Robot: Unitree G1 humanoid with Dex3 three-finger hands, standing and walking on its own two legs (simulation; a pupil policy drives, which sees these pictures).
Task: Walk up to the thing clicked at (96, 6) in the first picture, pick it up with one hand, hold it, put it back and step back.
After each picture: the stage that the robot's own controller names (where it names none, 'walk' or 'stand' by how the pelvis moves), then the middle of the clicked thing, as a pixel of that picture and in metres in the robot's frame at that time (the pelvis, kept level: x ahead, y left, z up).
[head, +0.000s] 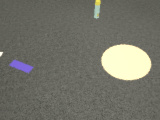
stand; (97, 9) +2.03 -0.17 -0.65
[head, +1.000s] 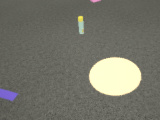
walk; (81, 25) +1.90 +0.20 -0.63
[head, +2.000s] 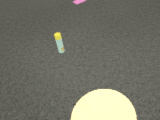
walk; (59, 43) +1.31 +0.39 -0.65
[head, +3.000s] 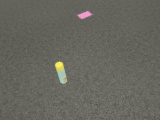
walk; (61, 73) +0.90 +0.30 -0.65
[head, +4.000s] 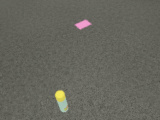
walk; (62, 101) +0.58 +0.23 -0.65
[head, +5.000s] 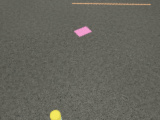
stand; out of the picture +0.42 +0.20 -0.63
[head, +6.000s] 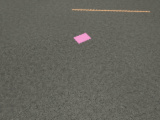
stand; out of the picture +0.39 +0.19 -0.66
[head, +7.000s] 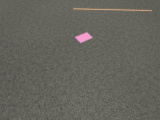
stand; out of the picture +0.38 +0.19 -0.66
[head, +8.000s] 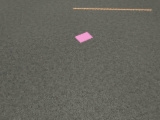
stand; out of the picture +0.38 +0.19 -0.66
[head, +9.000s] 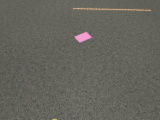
stand; out of the picture +0.39 +0.20 -0.66
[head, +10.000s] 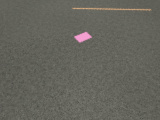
stand; out of the picture +0.38 +0.20 -0.66
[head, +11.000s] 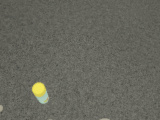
go down; (41, 94) +0.42 +0.21 -0.52
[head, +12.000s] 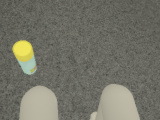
go down; (26, 59) +0.46 +0.23 -0.27
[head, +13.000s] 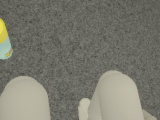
close in; out of the picture +0.46 +0.25 -0.20
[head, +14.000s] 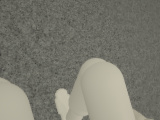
close; out of the picture +0.45 +0.28 -0.16
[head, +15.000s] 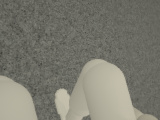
lift; out of the picture +0.44 +0.29 -0.16
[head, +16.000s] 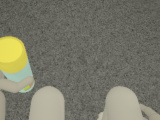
lift; (18, 70) +0.35 +0.22 -0.03
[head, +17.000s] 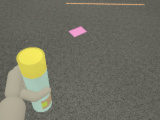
hold; (37, 84) +0.32 +0.16 +0.06
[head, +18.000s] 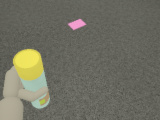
hold; (35, 83) +0.33 +0.17 +0.03
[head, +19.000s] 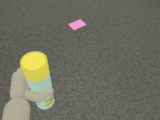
crouch; (40, 84) +0.33 +0.15 +0.03
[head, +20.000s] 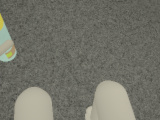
crouch; out of the picture +0.47 +0.23 -0.05
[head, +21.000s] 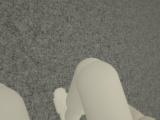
lower; out of the picture +0.46 +0.29 -0.17
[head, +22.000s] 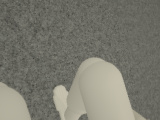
lower; out of the picture +0.47 +0.30 -0.17
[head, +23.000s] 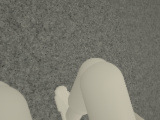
lower; out of the picture +0.46 +0.29 -0.17
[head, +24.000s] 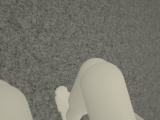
lower; out of the picture +0.45 +0.29 -0.17
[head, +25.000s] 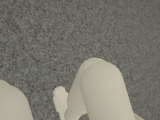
loosen; out of the picture +0.46 +0.28 -0.17
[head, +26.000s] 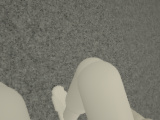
withdraw; out of the picture +0.46 +0.29 -0.17
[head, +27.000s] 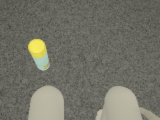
walk; (40, 56) +0.49 +0.21 -0.31
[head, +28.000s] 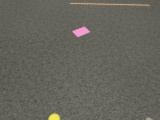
stand; out of the picture +0.41 +0.18 -0.59
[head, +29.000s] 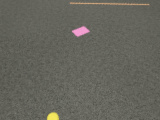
stand; out of the picture +0.41 +0.19 -0.60
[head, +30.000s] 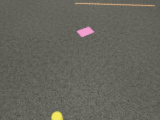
stand; out of the picture +0.42 +0.18 -0.63
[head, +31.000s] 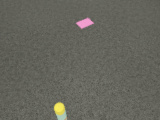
walk; (61, 113) +0.44 +0.17 -0.65
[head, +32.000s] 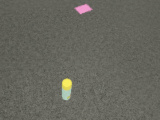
walk; (66, 90) +0.58 +0.08 -0.64
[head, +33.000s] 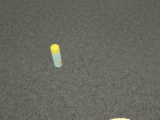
walk; (56, 56) +0.87 +0.26 -0.61
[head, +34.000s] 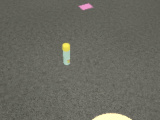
stand; (66, 54) +1.10 +0.19 -0.64
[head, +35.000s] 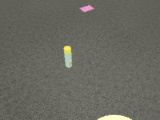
stand; (68, 57) +1.10 +0.18 -0.66
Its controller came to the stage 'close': yes
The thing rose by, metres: 0.68
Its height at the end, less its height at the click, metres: +0.00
